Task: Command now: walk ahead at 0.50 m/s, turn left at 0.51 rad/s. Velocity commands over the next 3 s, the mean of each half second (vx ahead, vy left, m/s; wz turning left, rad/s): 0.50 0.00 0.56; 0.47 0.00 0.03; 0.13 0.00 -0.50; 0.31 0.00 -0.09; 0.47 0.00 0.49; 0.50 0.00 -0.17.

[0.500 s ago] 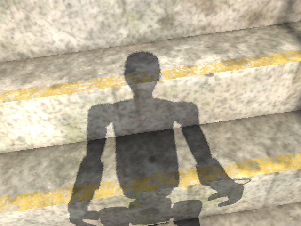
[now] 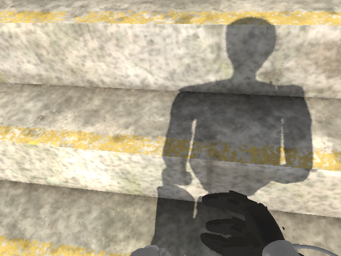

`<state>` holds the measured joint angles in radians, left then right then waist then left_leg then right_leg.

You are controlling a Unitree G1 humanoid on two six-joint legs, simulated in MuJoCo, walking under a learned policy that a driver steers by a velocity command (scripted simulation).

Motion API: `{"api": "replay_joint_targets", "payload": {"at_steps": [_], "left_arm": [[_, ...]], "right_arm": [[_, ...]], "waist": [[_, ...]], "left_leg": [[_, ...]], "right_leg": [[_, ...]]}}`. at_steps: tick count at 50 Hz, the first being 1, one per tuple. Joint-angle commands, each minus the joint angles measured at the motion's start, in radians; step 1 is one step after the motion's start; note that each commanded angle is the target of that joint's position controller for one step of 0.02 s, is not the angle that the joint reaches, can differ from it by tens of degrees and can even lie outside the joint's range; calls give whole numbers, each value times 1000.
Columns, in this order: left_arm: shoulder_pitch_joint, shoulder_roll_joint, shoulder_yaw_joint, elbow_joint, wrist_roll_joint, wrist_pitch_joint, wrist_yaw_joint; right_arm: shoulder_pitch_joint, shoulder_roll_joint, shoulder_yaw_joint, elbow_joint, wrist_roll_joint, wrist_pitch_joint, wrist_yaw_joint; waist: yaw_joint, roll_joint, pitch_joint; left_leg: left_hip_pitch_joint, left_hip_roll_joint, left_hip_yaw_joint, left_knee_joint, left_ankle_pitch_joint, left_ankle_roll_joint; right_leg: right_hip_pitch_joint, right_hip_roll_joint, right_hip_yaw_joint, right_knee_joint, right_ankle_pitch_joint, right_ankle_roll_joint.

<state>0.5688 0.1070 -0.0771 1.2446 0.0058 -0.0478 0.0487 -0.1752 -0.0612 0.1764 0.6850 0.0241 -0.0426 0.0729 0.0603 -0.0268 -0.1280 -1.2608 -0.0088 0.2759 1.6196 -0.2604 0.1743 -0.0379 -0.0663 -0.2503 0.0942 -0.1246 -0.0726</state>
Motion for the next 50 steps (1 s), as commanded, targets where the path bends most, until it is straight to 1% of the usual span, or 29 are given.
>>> {"api": "replay_joint_targets", "payload": {"at_steps": [1, 2, 3, 4, 5, 7, 8, 9, 11, 15, 18, 20, 21, 22, 23, 24, 25, 26, 28, 30, 31, 34, 40, 43, 45, 47, 48, 49, 50], "left_arm": [[-5, 389, 69, -35, -21, -7, 30], [-71, 402, 82, -102, -5, -20, 26], [-165, 352, 82, -213, 22, -63, -13], [-310, 188, 58, -264, 40, -94, -62], [-406, 114, 56, -326, 40, -119, -119], [-588, 20, 12, -561, 43, -124, -154], [-558, -27, -17, -597, 67, -125, -154], [-473, -61, -39, -604, 51, -127, -157], [-422, -30, -60, -612, 14, -119, -141], [-610, -96, -103, -710, 30, -99, -64], [-917, -105, -127, -845, 76, -110, -39], [-831, -58, -80, -820, 70, -102, -20], [-643, 37, -17, -734, 57, -87, -30], [-460, 139, 32, -653, 41, -79, -41], [-330, 204, 68, -597, 41, -73, -50], [-256, 236, 95, -537, 55, -62, -37], [-206, 236, 96, -487, 78, -10, -22], [-285, 174, 91, -467, 62, 6, -22], [-417, 11, 61, -364, 20, 38, -19], [-397, -81, 45, -294, 23, 17, -33], [-388, -75, 48, -274, 22, 4, -41], [-336, -15, 49, -266, 30, -19, -41], [-222, 171, 101, -361, 27, -13, 0], [-132, 209, 137, -369, 6, 3, 20], [-141, 233, 141, -355, 9, -10, 16], [-162, 231, 137, -334, 10, 0, -4], [-221, 179, 126, -363, 25, -3, -12], [-306, 90, 103, -421, 32, -18, -30], [-211, 9, 94, -420, 13, -57, -48]], "right_arm": [[123, -167, -85, -47, -24, -4, 24], [309, -229, -119, 3, -39, 8, 36], [479, -340, -170, 62, -73, 30, 18], [473, -399, -203, 100, -83, 80, -44], [496, -248, -157, 169, -91, 79, -71], [421, -75, -112, 263, -56, 26, -45], [404, -33, -109, 306, -53, 7, -32], [348, 5, -108, 304, -61, 2, -16], [246, -26, -120, 295, -72, -2, 1], [423, -111, -119, 372, -46, -19, 15], [568, -176, -164, 365, -7, 18, -51], [633, -216, -183, 377, 4, 20, -94], [621, -306, -219, 350, -40, 12, -94], [512, -357, -237, 298, -39, -7, -94], [443, -359, -244, 264, -43, -31, -90], [542, -219, -222, 228, -44, -58, -62], [405, -159, -201, 226, -49, -64, -23], [357, -146, -213, 149, -29, -63, 1], [281, -69, -178, 42, -16, -29, 5], [419, -72, -171, 64, 0, -20, 11], [443, -61, -163, 60, 11, -18, 11], [403, -33, -134, 21, 6, -5, 1], [241, -97, -112, -84, -20, -7, -36], [81, -83, -95, -107, 20, -8, -44], [263, -174, -145, -26, 38, 2, -57], [485, -258, -209, 55, 30, -2, -69], [536, -290, -230, 77, 6, -5, -69], [650, -328, -241, 133, -41, 9, -74], [723, -305, -220, 124, -82, 37, -85]], "waist": [[-265, -329, -244], [-324, -268, -316], [-351, 13, -409], [-304, 347, -340], [-219, 192, -242], [-46, -35, 148], [1, -78, 159], [69, -71, 179], [148, -52, 218], [93, 115, 169], [-40, 74, 75], [22, 140, -186], [72, 261, -299], [134, 294, -307], [183, 215, -365], [82, -168, -522], [137, -485, -487], [82, -348, -375], [-69, -24, 78], [-151, 66, 175], [-172, 63, 196], [-175, 11, 210], [-83, -39, 66], [12, -106, 81], [-59, -199, 71], [-164, -191, 99], [-191, -125, 123], [-186, 68, 67], [-139, 266, -84]], "left_leg": [[467, -110, 12, -349, -407, 74], [755, -64, -198, -503, -379, 120], [1130, 51, -621, -739, -297, 202], [1246, 262, -1240, -1232, -390, 365], [1148, 277, -1350, -1384, -404, 257], [845, 220, -993, -1246, -316, 128], [860, 151, -824, -1213, -182, 54], [818, 102, -680, -1201, -56, 2], [671, 35, -457, -1243, 77, -67], [649, 43, -522, -1330, 48, -11], [640, 83, -573, -1517, 238, 10], [735, 101, -443, -1449, 1115, 24], [1014, 155, -459, -1327, 1581, 67], [1171, 181, -471, -1166, 1812, 94], [1157, 185, -468, -985, 1881, 134], [789, 94, -496, -678, 1667, 101], [563, -85, -496, -155, 447, 19], [437, -98, -632, 194, 273, -1], [316, -75, -507, 314, 228, -17], [337, -51, -496, 364, 235, -31], [318, -49, -493, 364, 266, -34], [187, -35, -497, 359, 329, -45], [208, 145, -295, -53, 314, -161], [619, 101, -134, -581, 62, -177], [815, 54, -170, -785, 41, -181], [988, 19, -179, -1101, 63, -179], [1093, 81, -276, -1215, 142, -164], [1335, 222, -448, -1161, 573, -174], [1514, 408, -615, -1047, 1320, -134]], "right_leg": [[319, -285, 66, 452, 2445, -44], [177, -288, 111, 655, 2314, -56], [-199, -180, 173, 878, 1867, -93], [-656, 165, 200, 1543, 308, -3], [-835, 152, 464, 2088, 137, -52], [-1165, 124, 427, 2418, -14, -106], [-1251, 99, 426, 2451, -9, -126], [-1261, 82, 430, 2442, -3, -124], [-1213, 53, 354, 2204, 9, -96], [-1329, -1, 218, 2305, 18, -44], [-1037, -13, 97, 1714, -51, 9], [-492, 58, 91, 1425, -319, -13], [-450, 115, 40, 1348, -471, 8], [-429, 98, 140, 1210, -525, 3], [-273, 69, 300, 1101, -533, -26], [106, -113, 753, 919, -649, -175], [87, -231, 1169, 433, -627, -284], [-63, -255, 1204, 361, -802, -223], [-528, -217, 788, 520, -722, -135], [-655, -159, 578, 483, -565, -88], [-667, -154, 521, 456, -523, -91], [-596, -168, 450, 373, -442, -131], [-382, -183, 469, 250, -346, -153], [-489, -166, 388, 114, -328, -140], [-364, -179, 425, 115, -280, -167], [-243, -101, 351, 364, -100, -108], [-304, -41, 294, 631, 25, -69], [-606, 25, 270, 982, -146, -21], [-853, 132, 328, 1458, -365, 41]]}}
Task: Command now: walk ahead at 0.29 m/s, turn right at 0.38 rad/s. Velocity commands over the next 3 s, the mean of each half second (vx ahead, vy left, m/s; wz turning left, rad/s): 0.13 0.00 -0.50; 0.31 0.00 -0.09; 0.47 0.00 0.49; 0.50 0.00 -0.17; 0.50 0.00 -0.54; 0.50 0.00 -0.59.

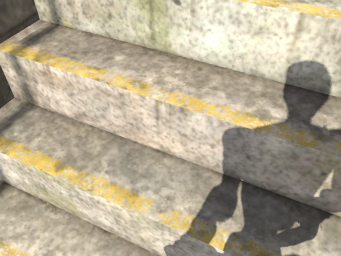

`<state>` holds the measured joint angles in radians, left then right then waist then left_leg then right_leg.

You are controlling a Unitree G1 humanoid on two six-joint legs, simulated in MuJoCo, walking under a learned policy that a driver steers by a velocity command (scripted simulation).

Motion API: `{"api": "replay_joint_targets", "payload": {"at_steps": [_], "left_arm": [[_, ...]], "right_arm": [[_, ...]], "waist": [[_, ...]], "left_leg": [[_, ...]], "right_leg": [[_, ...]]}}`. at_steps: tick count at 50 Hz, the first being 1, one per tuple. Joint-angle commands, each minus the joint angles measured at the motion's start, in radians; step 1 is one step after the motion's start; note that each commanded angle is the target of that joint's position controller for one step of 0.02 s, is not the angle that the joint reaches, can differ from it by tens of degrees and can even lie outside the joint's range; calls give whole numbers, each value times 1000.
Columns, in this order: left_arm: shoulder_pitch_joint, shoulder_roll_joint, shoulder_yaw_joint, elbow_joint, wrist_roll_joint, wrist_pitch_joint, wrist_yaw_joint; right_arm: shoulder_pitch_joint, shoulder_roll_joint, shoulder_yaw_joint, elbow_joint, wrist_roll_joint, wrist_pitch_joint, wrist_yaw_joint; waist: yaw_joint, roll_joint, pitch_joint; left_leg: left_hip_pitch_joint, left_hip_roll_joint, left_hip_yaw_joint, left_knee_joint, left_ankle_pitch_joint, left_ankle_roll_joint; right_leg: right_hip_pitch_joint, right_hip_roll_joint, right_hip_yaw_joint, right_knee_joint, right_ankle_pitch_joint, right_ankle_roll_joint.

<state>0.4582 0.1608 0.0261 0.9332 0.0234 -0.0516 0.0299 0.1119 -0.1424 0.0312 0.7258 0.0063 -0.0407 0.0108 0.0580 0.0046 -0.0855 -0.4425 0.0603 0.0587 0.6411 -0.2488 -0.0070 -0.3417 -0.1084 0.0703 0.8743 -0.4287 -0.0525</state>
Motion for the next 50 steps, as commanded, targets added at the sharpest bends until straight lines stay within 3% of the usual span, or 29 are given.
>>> {"api": "replay_joint_targets", "payload": {"at_steps": [1, 2, 3, 4, 5, 6, 7, 10, 13, 15, 18, 21, 22, 23, 25, 26, 27, 28, 29, 30, 31, 32, 33, 37, 42, 44, 47, 48, 50], "left_arm": [[67, -59, -9, -86, -51, -63, -32], [-30, -64, -6, -102, -61, -42, -35], [-203, -77, -17, -187, -58, -17, -29], [-253, -68, -27, -230, -46, 3, -24], [-267, -76, -39, -248, -35, 11, -24], [-270, -63, -44, -247, -35, 17, -24], [-253, -57, -46, -248, -37, 20, -22], [-312, -61, -67, -321, -43, 36, -17], [-393, -43, -70, -364, -29, 51, -25], [-467, -43, -72, -397, -33, 60, -28], [-584, -76, -100, -478, -28, 69, -11], [-681, -109, -125, -531, -16, 69, -24], [-694, -122, -145, -540, -19, 82, -37], [-682, -88, -134, -536, -27, 95, -41], [-553, 32, -84, -527, -25, 73, -46], [-312, 121, -37, -472, -30, 66, -24], [-64, 249, 23, -409, -13, 82, 8], [-62, 315, 39, -366, 32, 70, 26], [-60, 264, 10, -344, 58, 51, 15], [-109, 195, 7, -328, 38, 50, 5], [-235, 92, -14, -314, 14, 55, -14], [-331, 21, -36, -304, 12, 48, -26], [-383, -11, -46, -293, 18, 32, -33], [-327, 21, -43, -265, 44, -27, -43], [-315, 76, -35, -301, 60, -32, -7], [-309, 93, -25, -313, 65, -25, 9], [-295, 137, -13, -311, 55, -29, 13], [-283, 187, 3, -300, 36, -18, 21], [-393, 204, 6, -315, 28, 12, 25]], "right_arm": [[383, -266, -84, 21, -106, 22, -10], [251, -177, -64, 26, -95, 35, -2], [132, -130, -53, 41, -65, 43, -9], [84, -100, -46, 55, -45, 33, -15], [97, -83, -44, 91, -49, 28, -24], [137, -34, -30, 107, -59, 16, -32], [153, -33, -28, 115, -60, 4, -38], [198, -86, -36, 114, -54, 0, -62], [203, -112, -39, 90, -65, 18, -68], [178, -150, -45, 70, -69, 23, -77], [205, -209, -73, 53, -55, 56, -106], [257, -267, -113, 37, -34, 80, -122], [273, -341, -143, 38, 14, 103, -123], [314, -314, -145, 42, 19, 121, -119], [368, -308, -135, 78, 26, 128, -102], [275, -270, -104, 24, -18, 101, -84], [55, -294, -97, -69, -11, 69, -52], [-26, -208, -84, -99, 0, 36, -3], [-35, -127, -63, -129, 2, 20, 35], [-25, -79, -45, -147, -10, 12, 43], [31, -72, -40, -137, -15, 9, 43], [69, -74, -36, -127, -26, 13, 38], [87, -84, -34, -122, -25, 15, 38], [117, -94, -22, -128, -3, 9, 6], [88, -156, -57, -157, -22, 61, -34], [45, -164, -70, -181, -11, 78, -40], [28, -144, -67, -219, -2, 78, -23], [31, -106, -46, -225, 5, 84, -12], [95, -96, -41, -192, 2, 110, -6]], "waist": [[-96, 290, -345], [-56, 172, -186], [-36, 174, -28], [-8, 131, 47], [-4, 94, 83], [-21, 51, 78], [-23, 41, 68], [-15, 73, 65], [-28, 41, 76], [-41, 73, 72], [-60, 145, 56], [-105, 128, 20], [-101, 209, 3], [-123, 147, -27], [-26, 10, -154], [94, -39, -306], [220, -228, -365], [127, -317, -367], [52, -285, -309], [3, -230, -190], [-78, -146, -82], [-130, -129, -9], [-156, -122, 42], [-141, -76, 31], [-130, -87, 18], [-117, -94, 39], [-122, -157, 47], [-138, -196, 50], [-191, -175, 57]], "left_leg": [[635, 524, -742, -268, 792, 225], [479, 466, -627, -352, 320, 272], [328, 397, -459, -351, 96, 221], [243, 306, -301, -341, 29, 173], [178, 261, -218, -330, 68, 162], [158, 267, -177, -325, 164, 160], [185, 284, -144, -322, 251, 165], [302, 335, -108, -333, 382, 161], [306, 306, 3, -323, 415, 159], [260, 291, 60, -340, 416, 171], [328, 281, 81, -387, 365, 169], [461, 338, 50, -418, 265, 178], [403, 339, 105, -470, 342, 177], [360, 350, 107, -472, 497, 194], [454, 252, 173, -199, 1070, 125], [166, 197, 162, 49, 1162, 82], [-128, 94, 114, 367, 475, 56], [-313, -3, -67, 832, 89, 23], [-370, -22, -176, 1050, 65, 31], [-430, -36, -157, 1125, 56, 41], [-424, -37, -106, 1141, 110, 37], [-394, -56, -69, 1221, 163, 37], [-370, -77, -54, 1313, 197, 43], [-474, -172, -196, 1480, 273, 77], [-582, -145, -156, 1371, 308, -14], [-594, -118, -148, 1324, 308, -36], [-599, -51, -123, 1176, 245, -52], [-525, -20, -44, 881, 20, -46], [-174, -10, 85, 561, -146, -11]], "right_leg": [[-550, 164, 169, 1035, -9, 59], [-658, 115, 105, 1303, 42, 74], [-770, 92, 71, 1433, 81, 62], [-774, 69, 78, 1357, 126, 57], [-753, 75, 99, 1327, 181, 55], [-747, 102, 83, 1417, 235, 46], [-781, 121, 76, 1495, 259, 43], [-976, 116, 108, 1653, 203, 50], [-1009, 82, 75, 1552, 257, 85], [-950, 56, 15, 1463, 315, 108], [-959, -34, -45, 1217, 207, 127], [-964, -102, -29, 954, 75, 91], [-776, -53, -101, 687, -484, 45], [-576, 3, -188, 574, -445, 32], [-284, 75, -126, 189, -80, -37], [51, 44, 168, 213, -27, -134], [224, -50, 516, -77, -197, -214], [224, -80, 743, -232, -195, -218], [134, -57, 639, -255, -122, -134], [12, -27, 485, -172, -141, -107], [-137, 8, 345, -74, -130, -77], [-284, 17, 266, -33, -127, -68], [-382, 5, 238, -38, -114, -76], [-308, -118, 312, -120, -125, -138], [-144, -208, 187, -197, -62, -111], [-116, -237, 140, -218, -45, -102], [-14, -272, 92, -302, -59, -93], [1, -261, 44, -395, -70, -80], [-146, -226, -104, -369, 128, -60]]}}
Over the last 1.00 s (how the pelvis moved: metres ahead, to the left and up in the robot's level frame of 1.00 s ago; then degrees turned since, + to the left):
0.36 0.10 0.38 15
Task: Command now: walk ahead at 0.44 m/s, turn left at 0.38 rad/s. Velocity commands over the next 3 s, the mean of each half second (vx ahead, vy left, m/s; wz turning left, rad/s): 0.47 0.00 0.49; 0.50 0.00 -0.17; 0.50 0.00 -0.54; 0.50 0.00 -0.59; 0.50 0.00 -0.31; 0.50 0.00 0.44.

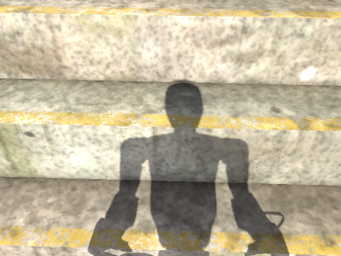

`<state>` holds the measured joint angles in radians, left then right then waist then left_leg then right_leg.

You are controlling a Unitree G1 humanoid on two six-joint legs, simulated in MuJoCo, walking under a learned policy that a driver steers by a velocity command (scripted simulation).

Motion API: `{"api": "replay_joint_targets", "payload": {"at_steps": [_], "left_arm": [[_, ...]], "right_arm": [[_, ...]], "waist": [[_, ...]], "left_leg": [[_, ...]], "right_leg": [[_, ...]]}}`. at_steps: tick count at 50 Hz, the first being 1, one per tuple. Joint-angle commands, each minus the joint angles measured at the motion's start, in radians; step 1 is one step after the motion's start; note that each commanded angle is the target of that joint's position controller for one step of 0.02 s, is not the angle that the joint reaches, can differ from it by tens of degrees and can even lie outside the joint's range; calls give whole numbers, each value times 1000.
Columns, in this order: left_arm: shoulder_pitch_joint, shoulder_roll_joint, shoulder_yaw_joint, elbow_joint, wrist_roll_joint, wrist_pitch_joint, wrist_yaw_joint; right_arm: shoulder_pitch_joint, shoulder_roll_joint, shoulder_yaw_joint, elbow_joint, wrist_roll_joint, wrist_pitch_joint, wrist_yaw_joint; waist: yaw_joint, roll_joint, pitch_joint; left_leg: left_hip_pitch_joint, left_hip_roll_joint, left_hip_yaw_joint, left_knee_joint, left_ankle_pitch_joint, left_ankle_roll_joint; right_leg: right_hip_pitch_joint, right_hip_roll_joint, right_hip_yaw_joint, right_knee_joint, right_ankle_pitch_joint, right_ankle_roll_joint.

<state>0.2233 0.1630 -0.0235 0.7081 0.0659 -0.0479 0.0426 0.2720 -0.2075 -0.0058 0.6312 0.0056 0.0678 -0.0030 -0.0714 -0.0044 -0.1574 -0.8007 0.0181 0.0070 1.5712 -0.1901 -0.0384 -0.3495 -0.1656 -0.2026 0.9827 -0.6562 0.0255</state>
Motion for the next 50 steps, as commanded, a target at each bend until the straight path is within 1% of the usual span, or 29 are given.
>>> {"api": "replay_joint_targets", "payload": {"at_steps": [1, 3, 4, 5, 6, 7, 9, 14, 18, 19, 22, 23, 24, 25, 26, 27, 28, 29, 31, 34, 40, 42, 43, 44, 45, 46, 48, 49, 50], "left_arm": [[-163, 163, 45, -67, -17, 6, 12], [-332, 129, 24, -89, -62, -15, -20], [-436, 18, -10, -165, -63, -40, -37], [-241, -96, -31, -193, -50, -73, -48], [-139, -75, -28, -182, -61, -101, -77], [-245, -34, -35, -211, -64, -122, -98], [-361, -78, -57, -252, -43, -125, -96], [-380, -135, -94, -261, -60, -113, -109], [-717, -169, -154, -387, -47, -82, -85], [-674, -182, -160, -372, -35, -79, -72], [-312, -2, -40, -265, -61, -63, -19], [-160, 82, -5, -219, -67, -62, -25], [-4, 170, 26, -156, -34, -60, -28], [211, 189, 47, -83, 0, -29, -9], [291, 233, 46, 95, -2, 2, -25], [228, 66, 5, 180, 14, 30, -38], [67, -75, -22, 153, 20, 56, -22], [-64, -118, -24, 126, -27, 42, 11], [-260, -31, -2, 120, -64, 25, 5], [-245, 71, 19, 136, -54, -3, -5], [-41, 173, 66, 28, -64, 10, 24], [-81, 161, 68, -16, -73, 45, 41], [-77, 70, 61, -70, -86, 58, 29], [-8, -14, 49, -103, -75, 30, -16], [24, -26, 56, -90, -79, -1, -36], [-183, -58, 42, -128, -128, -7, -26], [42, 15, 44, -182, -64, 29, -48], [277, 149, 71, -184, -66, 55, -61], [375, 174, 83, -103, -53, 68, -47]], "right_arm": [[-12, -61, -24, -51, -3, 13, 4], [383, -73, -65, 88, -36, -16, 9], [542, -79, -66, 185, -69, -36, 25], [360, -77, -38, 119, -77, -54, 25], [324, -130, -44, 78, -65, -65, 7], [286, -168, -62, 54, -55, -80, -3], [215, -72, -32, 90, -73, -107, -11], [268, 22, 19, 203, -77, -98, -2], [289, 49, 45, 257, -4, -57, -47], [298, 18, 33, 274, 5, -52, -59], [301, -205, -33, 304, -34, -77, -65], [283, -183, -39, 321, -13, -90, -74], [240, -125, -24, 264, -25, -111, -55], [49, -132, -13, 218, -19, -144, -38], [-194, -65, 10, 132, -14, -175, 12], [-437, 50, 41, 11, 6, -189, 46], [-363, 121, 48, -11, 22, -172, 89], [-198, 103, 56, -36, -22, -148, 106], [-40, 89, 83, -49, -47, -128, 120], [23, 31, 89, -16, -43, -130, 61], [-199, 9, 99, -110, 5, -112, 17], [-65, -7, 79, -42, 34, -102, 18], [102, -97, 41, 18, -12, -114, 20], [87, -193, 8, 66, -35, -119, 36], [19, -178, 2, 29, -54, -115, 38], [19, -46, 32, 30, -102, -112, 35], [-170, -124, 9, -13, -39, -127, 7], [-435, -222, -26, -80, 9, -138, -16], [-508, -164, -26, -127, 8, -147, -27]], "waist": [[-58, -124, 157], [-225, -45, 62], [-243, 220, 146], [3, 328, 113], [37, 240, 7], [17, 71, 88], [48, -63, 174], [61, 1, 179], [7, 95, 265], [32, 111, 170], [229, 346, -180], [263, 302, -235], [253, 52, -399], [372, -314, -558], [353, -591, -347], [300, -343, -62], [148, -215, -47], [51, -149, 104], [-120, -8, 217], [-165, 76, 163], [49, -80, 35], [5, -122, 5], [-16, -10, -7], [39, 350, -56], [83, 389, -139], [49, 168, -58], [298, 170, -73], [481, 273, -93], [475, 125, -106]], "left_leg": [[293, -15, 247, -503, -215, 53], [599, -71, 164, -956, -54, 213], [727, -19, -102, -1042, 299, 288], [736, 85, -668, -1138, 453, 358], [821, 196, -927, -1291, 11, 381], [813, 236, -908, -1327, -328, 347], [663, 214, -821, -1316, -344, 284], [681, 168, -477, -1223, -34, 213], [136, 68, -328, -1506, 59, 201], [87, 53, -255, -1557, 302, 210], [603, 151, -187, -1313, 1782, 250], [640, 139, -154, -1052, 2025, 233], [435, 58, -102, -794, 2052, 168], [279, -85, -104, -208, 1395, 128], [249, -107, -81, 88, 373, 118], [67, -80, -139, 382, 5, 114], [-158, -112, -316, 568, -103, 157], [-242, -71, -350, 617, -237, 167], [-170, -37, -214, 462, -135, 142], [-37, 32, -55, 304, 181, 57], [91, 105, -92, -364, -48, 36], [402, 72, -11, -824, 22, 42], [768, 136, -127, -1006, 144, 94], [1035, 282, -279, -991, 486, 153], [1003, 359, -335, -903, 723, 159], [849, 303, -236, -971, 663, 117], [802, 344, -241, -1012, 596, 163], [689, 428, -332, -1032, 347, 165], [473, 376, -227, -955, 384, 159]], "right_leg": [[-181, -165, 111, -410, 472, -163], [-93, -82, 4, 64, 1052, -182], [-382, 80, 28, 636, 447, -127], [-608, 222, 210, 1015, 308, -36], [-731, 230, 323, 1176, 416, -17], [-882, 178, 332, 1119, 477, -26], [-968, 162, 316, 1250, 608, -53], [-1289, 161, 247, 1750, 575, -127], [-880, 136, 0, 1024, 676, -83], [-580, 162, -82, 835, 708, -94], [-164, 279, -34, 512, 91, -116], [-30, 216, 163, 332, -7, -164], [234, 90, 500, 143, -312, -252], [357, -63, 936, -68, -605, -371], [174, 14, 785, -200, 49, -331], [-62, 119, 477, -120, 314, -260], [-192, 7, 849, -305, -225, -351], [-382, -73, 1044, -359, -480, -327], [-566, 28, 775, -426, -329, -239], [-664, 54, 601, -411, -103, -255], [-416, 46, 682, -239, -154, -258], [-469, 103, 576, -146, -207, -197], [-654, 246, 406, 143, 37, -43], [-880, 389, 170, 566, 94, 82], [-939, 336, 213, 914, 55, 86], [-975, 321, 231, 1048, 143, 46], [-828, 161, 231, 1125, 112, 48], [-592, 24, 348, 709, 138, 35], [-273, 63, 280, 467, 125, 15]]}}
Over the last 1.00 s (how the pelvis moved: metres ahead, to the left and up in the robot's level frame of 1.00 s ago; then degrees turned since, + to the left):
0.18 -0.09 0.18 -16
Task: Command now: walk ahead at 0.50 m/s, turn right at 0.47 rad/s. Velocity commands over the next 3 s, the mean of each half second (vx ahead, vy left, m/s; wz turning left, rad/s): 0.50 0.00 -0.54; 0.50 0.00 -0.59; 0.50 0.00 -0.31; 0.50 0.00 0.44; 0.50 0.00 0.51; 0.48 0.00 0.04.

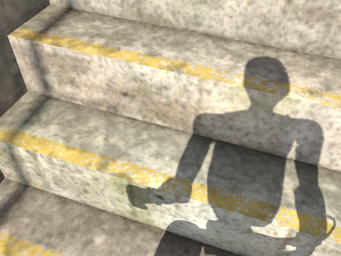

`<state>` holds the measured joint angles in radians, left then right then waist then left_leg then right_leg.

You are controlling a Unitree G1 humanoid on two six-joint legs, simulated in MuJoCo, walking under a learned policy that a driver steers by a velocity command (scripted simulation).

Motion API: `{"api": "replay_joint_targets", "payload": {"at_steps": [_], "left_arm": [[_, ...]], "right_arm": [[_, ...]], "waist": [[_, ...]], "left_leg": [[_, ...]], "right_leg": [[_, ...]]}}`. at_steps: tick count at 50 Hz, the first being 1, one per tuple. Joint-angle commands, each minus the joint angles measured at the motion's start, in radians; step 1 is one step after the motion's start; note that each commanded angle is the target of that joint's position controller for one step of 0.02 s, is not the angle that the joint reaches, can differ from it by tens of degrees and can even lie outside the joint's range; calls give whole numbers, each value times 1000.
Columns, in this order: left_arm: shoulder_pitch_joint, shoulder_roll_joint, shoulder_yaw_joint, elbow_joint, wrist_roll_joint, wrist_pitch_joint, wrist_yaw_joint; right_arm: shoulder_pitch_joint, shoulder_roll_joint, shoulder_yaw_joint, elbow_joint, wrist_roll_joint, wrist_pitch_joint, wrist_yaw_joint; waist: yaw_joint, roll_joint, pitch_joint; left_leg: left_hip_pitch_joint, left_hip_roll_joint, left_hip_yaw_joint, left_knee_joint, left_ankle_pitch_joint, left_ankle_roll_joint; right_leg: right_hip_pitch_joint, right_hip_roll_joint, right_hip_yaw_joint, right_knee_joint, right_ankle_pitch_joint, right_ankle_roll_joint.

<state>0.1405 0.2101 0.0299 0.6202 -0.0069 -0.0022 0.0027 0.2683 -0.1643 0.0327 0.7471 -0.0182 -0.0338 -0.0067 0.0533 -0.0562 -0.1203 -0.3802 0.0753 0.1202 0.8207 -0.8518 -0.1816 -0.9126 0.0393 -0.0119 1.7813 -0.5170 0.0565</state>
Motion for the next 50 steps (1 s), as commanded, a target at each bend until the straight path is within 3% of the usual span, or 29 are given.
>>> {"api": "replay_joint_targets", "payload": {"at_steps": [1, 2, 3, 5, 6, 9, 12, 17, 20, 21, 22, 24, 25, 27, 29, 31, 32, 34, 35, 36, 37, 39, 40, 41, 42, 43, 45, 47, 50], "left_arm": [[470, 126, 32, 50, 60, 21, 4], [561, 69, 31, 114, 73, 22, 11], [628, -12, 14, 186, 75, 30, 4], [395, -58, -52, 126, 122, -18, -9], [248, -10, -42, 37, 80, -24, 0], [-78, 105, -26, -84, 27, -45, 27], [28, 78, -41, -69, 59, -82, 40], [61, 31, -64, -117, 86, -49, 57], [-103, 11, -67, -193, 60, -37, 53], [-244, -45, -84, -258, 50, -31, 42], [-172, -92, -84, -271, 52, -11, 22], [-13, -12, -59, -249, -4, -19, -3], [-333, -75, -103, -306, 27, -34, -12], [-291, -126, -118, -313, 18, -20, -32], [-240, -131, -116, -324, 4, -24, -27], [-55, -75, -127, -325, -25, -48, -40], [-89, -42, -114, -357, -61, -31, -25], [-334, 21, -69, -360, -42, 16, 1], [-565, 7, -73, -315, -59, 24, 15], [-398, -46, -90, -445, -10, 41, -12], [-301, -17, -96, -438, 6, 51, -17], [-225, 75, -57, -381, -7, 38, -15], [-60, 117, -37, -324, -7, 23, 6], [272, 212, 15, -212, -15, 17, 29], [405, 231, 24, -99, 16, 22, 50], [216, 203, -7, -98, 76, 8, 58], [59, -27, -73, -106, 63, -37, 39], [-137, 9, -71, -144, 54, -63, 33], [-204, 65, -56, -165, 43, -98, 25]], "right_arm": [[-453, -176, -54, -264, 5, -38, -33], [-459, -165, -46, -266, -1, -37, -25], [-487, -54, 1, -280, -16, -32, 9], [-372, 139, 57, -413, -12, -64, 76], [-226, 54, 45, -402, -11, -70, 108], [16, -131, -5, -318, 18, -14, 77], [-97, -143, -17, -346, -6, 29, -2], [-125, -65, -12, -304, 23, 55, -27], [71, -52, -10, -226, -2, 56, -33], [275, -65, -11, -131, -47, 44, -30], [251, -117, -12, -89, -93, 20, -12], [-76, -54, 15, -195, -87, -14, 5], [151, -13, 0, -116, -47, -27, -11], [81, -25, -5, -32, -41, -23, -9], [62, -144, -15, -3, -74, -20, -6], [173, -391, -119, 7, 24, -12, -42], [116, -483, -166, -28, 33, -6, -67], [155, -351, -141, -69, -15, 15, -112], [245, -185, -85, -36, -53, 21, -95], [81, -290, -98, -74, -64, -9, -104], [-8, -307, -101, -87, -32, -11, -102], [-34, -278, -79, -89, -49, 15, -95], [1, -316, -93, -91, -21, 9, -73], [-109, -342, -90, -135, -7, 9, -50], [-255, -260, -62, -242, 20, -10, -20], [-239, -135, -22, -331, 29, -34, 26], [-82, -100, -3, -300, -23, -34, 67], [236, -143, -12, -158, -55, -19, 64], [339, -148, -9, -102, -47, 16, 12]], "waist": [[285, 2, -131], [312, -13, -48], [316, -152, -23], [20, -189, 21], [-78, -50, -31], [-266, 81, 29], [-183, 77, 17], [-128, -20, -10], [-198, -58, -12], [-285, 12, 23], [-175, 420, 58], [73, 253, 51], [-130, 92, 128], [2, -55, 135], [39, 74, 44], [66, 240, -144], [41, 254, -116], [-101, -58, 15], [-238, -235, 106], [-16, 192, 160], [46, 227, 109], [95, 29, 12], [95, -4, -124], [234, -121, -270], [212, -296, -189], [-23, -418, -97], [-163, -122, 48], [-339, 90, -3], [-365, 52, 18]], "left_leg": [[-192, 167, -112, -77, 1195, 277], [-253, 30, 7, 229, 1230, 242], [-382, -23, 45, 706, 455, 243], [-693, -151, -137, 1263, 390, 188], [-669, -140, -253, 1182, 516, 182], [-522, -74, -245, 1191, 708, 116], [-454, -56, -196, 1062, 665, 97], [-362, -54, -120, 712, 607, 107], [-107, -29, -87, 222, 548, 189], [86, -23, -85, -84, 648, 253], [222, 82, -319, -154, 994, 362], [12, 30, -168, -187, 1058, 305], [-196, 45, -211, -339, 881, 280], [-97, -12, -61, -677, 886, 275], [276, 76, -76, -447, 1395, 301], [710, 466, -429, -442, 996, 444], [760, 629, -657, -518, 609, 475], [749, 547, -549, -535, 474, 446], [722, 293, -213, -517, 656, 390], [506, 374, -184, -642, 1042, 325], [336, 332, -89, -739, 969, 309], [126, 155, 108, -494, 1431, 282], [49, 223, 28, -232, 1649, 315], [-67, 142, 42, 130, 1468, 271], [-240, -51, 31, 537, 597, 225], [-277, -134, -85, 908, 451, 229], [-282, -98, -136, 933, 248, 262], [-14, -175, 37, 1011, 511, 215], [165, -164, 68, 923, 570, 227]], "right_leg": [[655, 9, -63, -666, -55, -76], [793, 56, -137, -1089, 36, -161], [881, -52, -65, -1239, 434, -253], [829, -20, 297, -974, 695, -261], [729, -124, 598, -1122, 439, -310], [365, -220, 586, -1128, 179, -327], [286, -218, 503, -1087, 56, -336], [272, -163, 381, -904, 71, -258], [131, -124, 307, -760, 113, -180], [-15, 0, 141, -492, 157, -71], [-239, 163, -110, 8, -56, 31], [-32, 74, -75, -46, -53, 83], [86, 50, -18, 32, 68, 41], [165, 101, 18, -129, 202, -60], [-153, 96, 49, 175, 24, -102], [-565, -199, 203, 303, -246, -70], [-686, -311, 275, 264, -183, -31], [-772, -287, 193, 301, -123, 47], [-818, -137, 105, 338, -57, 27], [-544, -213, 11, 262, -164, 73], [-261, -239, -28, 95, -102, 61], [350, -88, -118, -388, -69, -62], [666, -73, -21, -551, 16, -141], [988, -48, 151, -770, 208, -262], [945, -83, 377, -1035, 246, -371], [591, -113, 567, -1157, 192, -377], [244, -69, 292, -944, 138, -191], [-10, -49, 139, -865, 153, -100], [-212, -37, 84, -856, 221, -36]]}}
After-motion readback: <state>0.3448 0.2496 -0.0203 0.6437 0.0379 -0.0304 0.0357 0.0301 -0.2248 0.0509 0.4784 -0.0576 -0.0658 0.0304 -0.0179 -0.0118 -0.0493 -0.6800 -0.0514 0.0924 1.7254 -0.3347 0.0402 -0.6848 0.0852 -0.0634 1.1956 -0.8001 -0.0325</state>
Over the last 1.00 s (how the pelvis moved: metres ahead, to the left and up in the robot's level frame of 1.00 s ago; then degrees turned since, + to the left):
0.19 0.20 0.18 10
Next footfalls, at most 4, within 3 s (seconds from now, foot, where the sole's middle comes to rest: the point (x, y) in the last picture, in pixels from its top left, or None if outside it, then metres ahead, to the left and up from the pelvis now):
0.06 right None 0.02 -0.04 -0.68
0.40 left None -0.01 0.21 -0.68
0.56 right None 0.00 0.03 -0.70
0.58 left None -0.10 0.30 -0.90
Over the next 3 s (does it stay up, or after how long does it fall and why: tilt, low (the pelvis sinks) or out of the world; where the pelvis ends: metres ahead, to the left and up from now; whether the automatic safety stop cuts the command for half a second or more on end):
stays up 0.22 -0.02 0.15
